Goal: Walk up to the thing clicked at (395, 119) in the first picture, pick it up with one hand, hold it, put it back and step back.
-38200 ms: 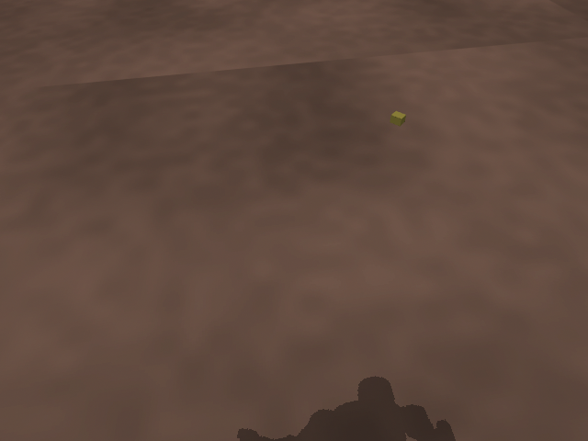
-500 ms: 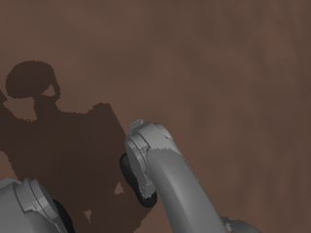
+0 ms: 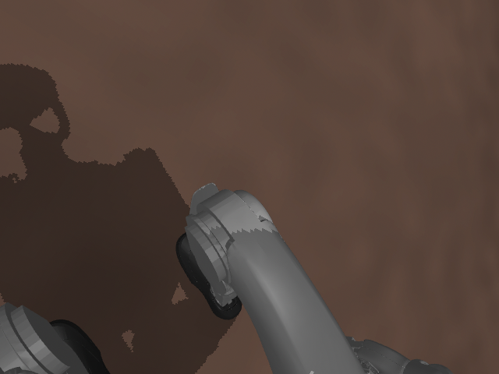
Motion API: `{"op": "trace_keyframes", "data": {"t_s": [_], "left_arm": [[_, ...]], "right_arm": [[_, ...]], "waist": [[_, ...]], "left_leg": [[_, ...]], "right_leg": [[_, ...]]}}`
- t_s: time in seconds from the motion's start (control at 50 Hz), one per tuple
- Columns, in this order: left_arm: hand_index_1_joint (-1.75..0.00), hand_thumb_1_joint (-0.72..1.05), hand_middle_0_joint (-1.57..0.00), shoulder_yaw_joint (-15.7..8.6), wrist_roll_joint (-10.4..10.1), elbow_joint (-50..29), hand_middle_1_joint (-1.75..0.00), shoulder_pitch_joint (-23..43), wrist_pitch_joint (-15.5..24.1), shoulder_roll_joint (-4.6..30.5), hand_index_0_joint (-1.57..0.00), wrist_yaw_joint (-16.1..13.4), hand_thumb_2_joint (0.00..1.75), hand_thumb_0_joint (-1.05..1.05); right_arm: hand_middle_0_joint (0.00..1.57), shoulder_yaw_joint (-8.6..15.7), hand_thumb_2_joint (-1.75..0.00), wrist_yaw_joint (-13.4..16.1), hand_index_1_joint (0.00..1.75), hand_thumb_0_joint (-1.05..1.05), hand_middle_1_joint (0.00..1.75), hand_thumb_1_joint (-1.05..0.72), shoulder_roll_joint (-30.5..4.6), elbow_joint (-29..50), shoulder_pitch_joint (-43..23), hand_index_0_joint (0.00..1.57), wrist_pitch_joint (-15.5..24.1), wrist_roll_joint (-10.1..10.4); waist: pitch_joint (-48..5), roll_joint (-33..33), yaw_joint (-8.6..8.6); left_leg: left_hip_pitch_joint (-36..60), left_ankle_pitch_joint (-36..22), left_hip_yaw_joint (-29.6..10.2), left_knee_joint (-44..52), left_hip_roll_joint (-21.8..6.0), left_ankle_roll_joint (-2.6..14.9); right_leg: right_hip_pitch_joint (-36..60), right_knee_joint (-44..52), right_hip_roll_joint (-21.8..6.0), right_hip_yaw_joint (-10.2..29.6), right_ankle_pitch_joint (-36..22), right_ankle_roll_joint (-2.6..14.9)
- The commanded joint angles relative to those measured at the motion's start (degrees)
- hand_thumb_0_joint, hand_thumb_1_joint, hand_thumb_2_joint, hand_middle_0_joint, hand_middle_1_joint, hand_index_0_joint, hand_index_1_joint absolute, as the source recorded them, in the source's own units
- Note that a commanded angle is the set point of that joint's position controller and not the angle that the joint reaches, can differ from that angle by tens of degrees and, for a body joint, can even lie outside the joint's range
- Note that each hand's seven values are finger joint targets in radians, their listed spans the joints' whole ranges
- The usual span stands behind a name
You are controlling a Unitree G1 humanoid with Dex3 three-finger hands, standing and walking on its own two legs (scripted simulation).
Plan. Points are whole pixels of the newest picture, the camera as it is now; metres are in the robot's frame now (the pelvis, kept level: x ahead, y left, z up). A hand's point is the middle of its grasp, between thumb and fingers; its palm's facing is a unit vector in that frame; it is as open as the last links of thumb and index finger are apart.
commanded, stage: rest palm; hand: left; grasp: from above
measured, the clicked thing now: out of the picture +0.49 +0.31 -0.31
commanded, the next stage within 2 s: close in 1.34 s
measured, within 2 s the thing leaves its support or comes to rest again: neither
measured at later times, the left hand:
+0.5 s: hand out of the picture +0.47 +0.30 -0.26, palm faces +0.02 -0.47 -0.88, open 13.6 cm
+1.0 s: hand out of the picture +0.48 +0.30 -0.27, palm faces +0.03 -0.47 -0.88, open 13.4 cm
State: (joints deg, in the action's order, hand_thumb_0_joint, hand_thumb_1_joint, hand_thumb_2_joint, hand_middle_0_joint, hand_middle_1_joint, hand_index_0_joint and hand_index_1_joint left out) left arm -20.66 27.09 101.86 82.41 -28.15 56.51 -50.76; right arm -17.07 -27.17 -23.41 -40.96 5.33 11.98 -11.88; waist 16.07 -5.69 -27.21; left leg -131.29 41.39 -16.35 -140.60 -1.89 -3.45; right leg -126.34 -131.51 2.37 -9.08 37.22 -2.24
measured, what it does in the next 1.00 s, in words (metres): stands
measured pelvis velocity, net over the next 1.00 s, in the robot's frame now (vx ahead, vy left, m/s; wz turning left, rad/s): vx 0.01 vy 0.01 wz -0.01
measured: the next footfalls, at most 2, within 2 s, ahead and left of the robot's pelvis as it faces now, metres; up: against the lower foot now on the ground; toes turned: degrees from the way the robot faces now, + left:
none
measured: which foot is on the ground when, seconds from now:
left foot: down 0.00-1.00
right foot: down 0.00-1.00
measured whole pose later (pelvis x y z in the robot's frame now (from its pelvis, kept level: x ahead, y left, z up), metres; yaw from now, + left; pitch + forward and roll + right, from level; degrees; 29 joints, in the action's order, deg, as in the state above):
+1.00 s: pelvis +0.01 +0.01 -0.01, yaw -1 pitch +29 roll -14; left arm -19.3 23.0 100.7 81.0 -27.1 57.7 -51.6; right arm -19.9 -27.9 -25.7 -36.1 4.2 10.6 -11.6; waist 17.9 -7.4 -27.8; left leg -131.9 43.2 -17.9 -144.7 -0.8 -3.2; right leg -125.7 -134.4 2.0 -10.0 39.3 -3.1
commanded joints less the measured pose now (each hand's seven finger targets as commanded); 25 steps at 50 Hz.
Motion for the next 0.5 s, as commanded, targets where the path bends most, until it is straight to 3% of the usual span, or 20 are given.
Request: {"op": "trace_keyframes", "data": {"t_s": [0.0, 0.06, 0.24, 0.38, 0.4, 0.42, 0.48], "left_arm": [[-0.87, -0.44, -0.19, 2.73, -0.22, -5.47, -0.83, 15.27, 0.35, 8.12, -0.15, -1.46, 0.93, 0.00], [-0.86, -0.40, -0.20, 2.53, 1.38, -4.83, -0.83, 14.92, 0.66, 9.87, -0.17, -1.91, 0.90, 0.00], [-0.86, -0.41, -0.19, 3.27, -1.30, -4.65, -0.82, 14.03, 0.98, 6.73, -0.16, -2.08, 0.91, 0.00], [-0.86, -0.40, -0.19, 2.64, -0.22, -5.62, -0.82, 14.15, 1.39, 9.29, -0.16, -2.98, 0.90, 0.00], [-0.87, -0.40, -0.19, 2.24, -1.38, -6.05, -0.83, 14.32, 1.31, 8.72, -0.16, -2.90, 0.90, 0.00], [-0.87, -0.42, -0.18, 2.69, -0.72, -5.33, -0.83, 14.24, 1.36, 8.70, -0.14, -3.03, 0.91, 0.00], [-0.85, -0.39, -0.20, 2.93, -1.39, -6.35, -0.81, 13.67, 1.57, 8.68, -0.16, -3.08, 0.90, 0.00]], "right_arm": [[0.20, 3.49, -0.90, -0.10, 0.30, 0.00, 0.30, -0.90, -20.53, -2.95, 15.02, 0.20, -0.13, -0.26], [0.20, 2.83, -0.90, -0.19, 0.30, 0.00, 0.30, -0.90, -20.23, -3.17, 15.23, 0.20, -0.21, -0.06], [0.20, 2.29, -0.90, -0.60, 0.30, 0.00, 0.30, -0.90, -20.91, -0.27, 14.58, 0.20, -0.26, -0.15], [0.20, 2.07, -0.90, -0.58, 0.30, 0.00, 0.30, -0.90, -20.87, -0.10, 13.32, 0.20, -0.99, -0.13], [0.20, 2.22, -0.90, -0.63, 0.30, 0.00, 0.30, -0.90, -21.08, 0.61, 12.80, 0.20, -0.89, -0.26], [0.20, 2.12, -0.90, -0.60, 0.30, 0.00, 0.30, -0.90, -21.39, 0.17, 13.48, 0.20, -0.93, -0.15], [0.20, 2.10, -0.90, -0.75, 0.30, 0.00, 0.30, -0.90, -21.70, 1.09, 13.46, 0.20, -1.17, -0.13]], "waist": [[-41.78, 27.63, -6.10], [-41.75, 27.89, -5.49], [-40.84, 28.85, -5.95], [-39.64, 29.83, -5.41], [-39.16, 29.79, -5.66], [-39.39, 30.12, -5.91], [-39.63, 29.30, -6.29]], "left_leg": [[25.78, -11.81, 6.27, 11.19, -1.07, 4.35], [25.26, -10.61, 5.68, 11.81, -1.30, 4.20], [27.52, -14.10, 5.25, 10.01, -1.14, 3.97], [26.15, -11.63, 5.77, 10.32, -0.94, 4.20], [27.56, -11.92, 5.16, 10.25, -0.83, 4.06], [27.33, -11.88, 4.98, 10.26, -1.23, 3.99], [27.65, -13.18, 4.93, 9.41, -0.91, 4.23]], "right_leg": [[28.94, 12.04, 1.11, -6.84, -18.05, 0.85], [27.82, 11.81, 1.42, -7.06, -17.42, 1.59], [26.69, 9.92, 1.14, -7.34, -19.98, 1.55], [26.30, 10.02, 0.97, -7.45, -18.54, 1.96], [25.24, 9.20, 0.36, -7.73, -18.08, 1.93], [25.13, 9.59, 0.92, -7.84, -18.41, 2.03], [26.21, 9.08, 0.53, -7.95, -19.61, 1.74]]}}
